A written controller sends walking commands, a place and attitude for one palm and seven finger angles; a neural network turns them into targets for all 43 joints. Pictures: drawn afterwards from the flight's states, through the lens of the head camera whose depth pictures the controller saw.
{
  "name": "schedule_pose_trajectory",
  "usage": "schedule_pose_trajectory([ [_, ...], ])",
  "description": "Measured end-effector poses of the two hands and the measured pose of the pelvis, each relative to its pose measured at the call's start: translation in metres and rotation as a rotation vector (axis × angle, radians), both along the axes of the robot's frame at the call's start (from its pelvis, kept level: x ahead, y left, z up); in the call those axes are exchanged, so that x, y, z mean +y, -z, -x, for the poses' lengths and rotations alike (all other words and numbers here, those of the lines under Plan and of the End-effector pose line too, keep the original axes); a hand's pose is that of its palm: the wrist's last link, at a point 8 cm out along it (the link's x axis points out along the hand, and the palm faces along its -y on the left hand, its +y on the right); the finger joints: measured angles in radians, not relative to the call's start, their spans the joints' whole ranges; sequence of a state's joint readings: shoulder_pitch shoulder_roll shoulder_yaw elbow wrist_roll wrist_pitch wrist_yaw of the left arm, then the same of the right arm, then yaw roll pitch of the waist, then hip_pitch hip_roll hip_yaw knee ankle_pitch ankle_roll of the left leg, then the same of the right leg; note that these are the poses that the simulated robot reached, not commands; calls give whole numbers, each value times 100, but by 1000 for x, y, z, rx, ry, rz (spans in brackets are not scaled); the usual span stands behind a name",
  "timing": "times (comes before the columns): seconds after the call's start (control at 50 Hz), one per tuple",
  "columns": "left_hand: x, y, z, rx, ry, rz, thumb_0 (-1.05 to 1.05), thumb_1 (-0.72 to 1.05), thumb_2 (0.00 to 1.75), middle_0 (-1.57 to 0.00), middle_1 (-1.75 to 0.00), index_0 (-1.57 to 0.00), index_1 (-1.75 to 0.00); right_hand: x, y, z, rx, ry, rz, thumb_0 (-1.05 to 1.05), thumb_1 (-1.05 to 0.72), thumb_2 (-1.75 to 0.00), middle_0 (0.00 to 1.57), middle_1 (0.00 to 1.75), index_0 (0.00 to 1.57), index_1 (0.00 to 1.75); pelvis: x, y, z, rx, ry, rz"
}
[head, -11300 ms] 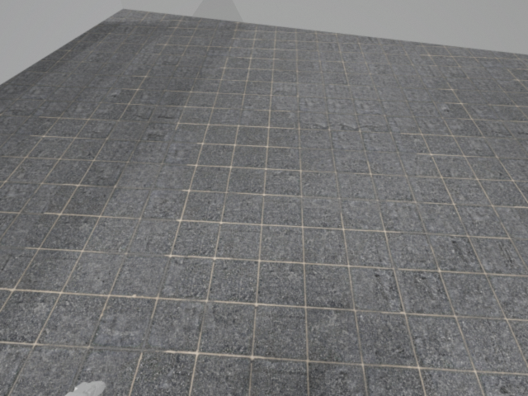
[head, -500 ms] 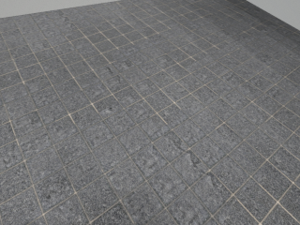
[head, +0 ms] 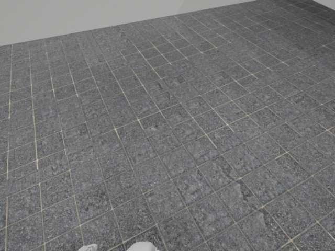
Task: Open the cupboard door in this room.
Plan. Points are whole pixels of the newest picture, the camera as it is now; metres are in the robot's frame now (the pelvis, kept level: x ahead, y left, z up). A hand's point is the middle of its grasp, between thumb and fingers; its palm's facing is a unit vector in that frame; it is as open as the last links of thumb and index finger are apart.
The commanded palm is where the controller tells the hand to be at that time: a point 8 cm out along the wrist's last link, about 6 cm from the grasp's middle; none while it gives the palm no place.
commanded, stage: turn or walk to find it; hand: left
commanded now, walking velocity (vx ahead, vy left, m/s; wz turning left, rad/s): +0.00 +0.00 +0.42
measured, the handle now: out of the picture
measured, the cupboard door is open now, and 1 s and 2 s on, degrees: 0 0 0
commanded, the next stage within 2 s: none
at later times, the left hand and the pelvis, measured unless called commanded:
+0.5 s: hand out of the picture -0.03 +0.26 -0.17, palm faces +0.26 -0.93 -0.25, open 7.4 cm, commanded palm none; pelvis -0.03 +0.04 +0.00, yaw +12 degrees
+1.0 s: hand out of the picture -0.07 +0.20 -0.15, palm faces +0.44 -0.86 -0.25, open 7.4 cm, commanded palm none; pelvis -0.04 +0.00 +0.00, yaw +27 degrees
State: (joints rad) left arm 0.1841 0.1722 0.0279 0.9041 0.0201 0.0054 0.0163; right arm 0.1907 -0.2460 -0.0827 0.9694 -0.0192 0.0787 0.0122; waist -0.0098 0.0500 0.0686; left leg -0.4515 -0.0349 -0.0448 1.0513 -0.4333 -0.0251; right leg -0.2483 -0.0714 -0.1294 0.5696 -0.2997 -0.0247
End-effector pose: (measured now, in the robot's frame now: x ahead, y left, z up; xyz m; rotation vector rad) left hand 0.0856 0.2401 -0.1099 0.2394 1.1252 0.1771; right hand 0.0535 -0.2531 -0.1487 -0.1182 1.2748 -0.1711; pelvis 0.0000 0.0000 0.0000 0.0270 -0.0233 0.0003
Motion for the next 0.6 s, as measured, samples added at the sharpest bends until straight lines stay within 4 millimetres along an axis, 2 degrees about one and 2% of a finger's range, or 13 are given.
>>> schedule_pose_trajectory([
  [0.08,-3,2,24,42,-45,10,1,90,90,-20,-30,-20,-30,-4,-4,3,32,-33,8,1,-91,-90,20,30,20,30,-2,-4,3,1,-45,-5],
  [0.16,3,8,50,75,-99,30,1,90,90,-20,-30,-20,-30,1,-9,1,64,-85,25,1,-91,-90,20,30,20,30,2,-5,6,5,-86,-7],
  [0.24,19,21,82,115,-163,49,1,90,90,-20,-30,-20,-30,16,-13,-15,50,-149,51,1,-91,-90,20,30,20,30,13,-1,12,8,-125,4],
  [0.32,43,42,115,167,-231,68,1,90,90,-20,-30,-20,-30,39,-15,-36,-21,-211,80,1,-91,-90,20,30,20,30,29,11,18,8,-157,18],
  [0.36,52,44,127,204,-249,65,1,90,90,-20,-30,-20,-30,50,-21,-42,-53,-229,82,1,-91,-90,20,30,20,30,33,9,21,5,-159,17],
  [0.46,64,31,132,191,-284,62,1,90,90,-20,-30,-19,-30,67,-30,-47,-70,-270,74,0,-90,-90,20,30,20,30,38,-2,26,10,-196,33],
  [0.54,64,21,124,136,-298,50,1,91,90,-20,-30,-19,-30,72,-28,-47,-66,-293,52,0,-90,-90,20,30,20,30,36,-6,28,14,-229,36],
  [0.6,58,15,114,92,-302,38,1,91,90,-20,-30,-19,-30,68,-23,-46,-58,-302,36,0,-90,-90,20,30,20,30,30,-5,30,15,-256,33],
])
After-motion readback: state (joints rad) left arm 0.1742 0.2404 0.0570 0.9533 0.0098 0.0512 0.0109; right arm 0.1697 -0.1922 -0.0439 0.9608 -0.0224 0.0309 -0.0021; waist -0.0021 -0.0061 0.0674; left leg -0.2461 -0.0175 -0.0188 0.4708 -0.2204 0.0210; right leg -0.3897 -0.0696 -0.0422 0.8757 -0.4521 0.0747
